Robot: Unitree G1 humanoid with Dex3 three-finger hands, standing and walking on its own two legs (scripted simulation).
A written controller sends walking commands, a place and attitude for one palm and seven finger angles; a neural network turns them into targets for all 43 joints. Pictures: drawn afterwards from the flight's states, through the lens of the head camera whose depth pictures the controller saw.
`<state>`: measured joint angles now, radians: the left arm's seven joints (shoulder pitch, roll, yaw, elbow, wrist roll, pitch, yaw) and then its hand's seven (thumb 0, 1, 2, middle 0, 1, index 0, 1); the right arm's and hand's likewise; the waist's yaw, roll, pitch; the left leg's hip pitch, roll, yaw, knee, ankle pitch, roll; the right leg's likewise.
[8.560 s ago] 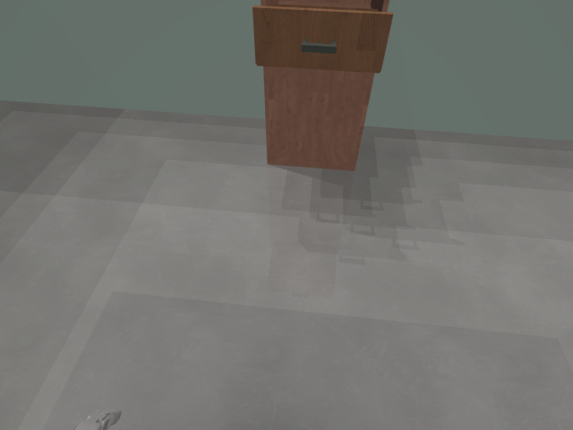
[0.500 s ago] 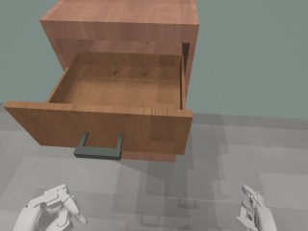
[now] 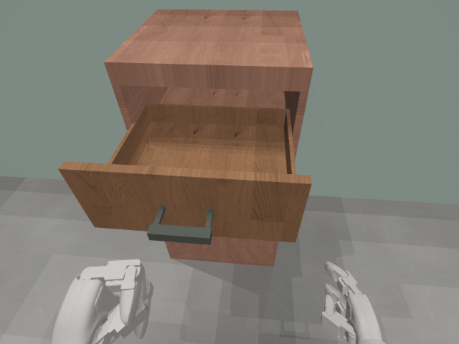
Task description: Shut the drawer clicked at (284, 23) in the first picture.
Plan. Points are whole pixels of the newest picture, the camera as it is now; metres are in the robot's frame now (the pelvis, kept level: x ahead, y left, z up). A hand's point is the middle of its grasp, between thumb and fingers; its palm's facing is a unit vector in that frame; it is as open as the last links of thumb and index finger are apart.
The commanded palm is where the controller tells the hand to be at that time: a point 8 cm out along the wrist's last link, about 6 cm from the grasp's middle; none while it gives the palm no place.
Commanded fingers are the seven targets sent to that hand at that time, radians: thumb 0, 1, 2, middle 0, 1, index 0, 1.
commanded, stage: raise the hand and make a fist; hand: left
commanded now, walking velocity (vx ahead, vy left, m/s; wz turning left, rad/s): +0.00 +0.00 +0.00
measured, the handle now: (182, 223) +0.32 +0.12 +0.06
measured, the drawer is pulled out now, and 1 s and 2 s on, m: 0.30 0.30 0.30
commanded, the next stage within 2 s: bring the fist close to the handle in 0.38 s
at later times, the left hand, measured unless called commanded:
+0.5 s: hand (164, 299) +0.15 +0.09 +0.15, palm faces -0.01 -1.00 -0.01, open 3.3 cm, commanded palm +0.10 +0.15 +0.15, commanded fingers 0.00 0.90 0.90 -1.40 -1.60 -1.40 -1.60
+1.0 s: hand (190, 291) +0.18 +0.08 +0.09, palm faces +0.00 -1.00 -0.05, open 3.3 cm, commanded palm +0.15 +0.13 +0.10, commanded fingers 0.00 0.90 0.90 -1.40 -1.60 -1.40 -1.60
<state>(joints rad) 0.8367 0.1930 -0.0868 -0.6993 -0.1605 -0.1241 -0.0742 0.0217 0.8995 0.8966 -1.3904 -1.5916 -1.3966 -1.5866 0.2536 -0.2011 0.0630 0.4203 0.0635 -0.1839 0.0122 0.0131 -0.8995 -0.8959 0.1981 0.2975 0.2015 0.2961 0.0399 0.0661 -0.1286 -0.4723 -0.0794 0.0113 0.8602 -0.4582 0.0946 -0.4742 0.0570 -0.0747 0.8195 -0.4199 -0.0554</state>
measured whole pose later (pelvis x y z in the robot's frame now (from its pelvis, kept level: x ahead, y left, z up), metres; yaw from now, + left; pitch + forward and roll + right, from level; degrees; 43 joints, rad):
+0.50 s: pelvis +0.01 -0.01 +0.00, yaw +0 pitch +5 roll -1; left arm 0.87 0.15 -0.12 -0.74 -0.14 -0.12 -0.07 0.02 0.90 0.90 -1.40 -1.60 -1.41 -1.60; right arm 0.27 -0.23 0.03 0.44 0.06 -0.18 0.02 0.01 -0.90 -0.90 0.20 0.30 0.20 0.30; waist 0.02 0.06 -0.12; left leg -0.46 -0.07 0.00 0.85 -0.46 0.08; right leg -0.47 0.06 -0.08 0.81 -0.43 -0.07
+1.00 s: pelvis +0.01 -0.05 +0.00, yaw +0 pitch +9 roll +0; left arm 0.70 0.17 -0.05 -0.42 -0.16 -0.22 -0.07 0.02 0.90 0.90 -1.40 -1.60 -1.40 -1.60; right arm 0.27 -0.24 0.03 0.45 0.05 -0.13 0.00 0.01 -0.90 -0.90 0.20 0.30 0.20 0.30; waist 0.00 0.04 -0.13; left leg -0.55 -0.05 -0.01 0.88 -0.48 0.03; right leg -0.56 0.09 -0.10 0.85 -0.45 -0.11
